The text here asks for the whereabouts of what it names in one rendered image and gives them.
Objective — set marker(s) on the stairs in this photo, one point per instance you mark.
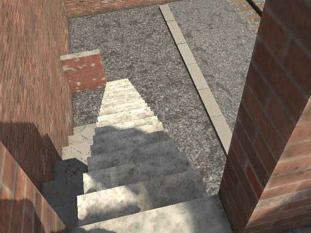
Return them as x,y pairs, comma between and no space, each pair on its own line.
134,166

